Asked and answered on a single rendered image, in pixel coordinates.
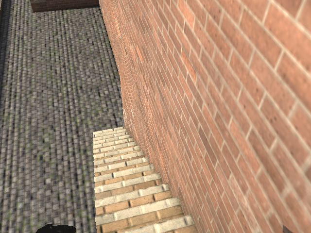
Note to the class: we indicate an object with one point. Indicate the stairs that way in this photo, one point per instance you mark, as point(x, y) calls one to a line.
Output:
point(130, 196)

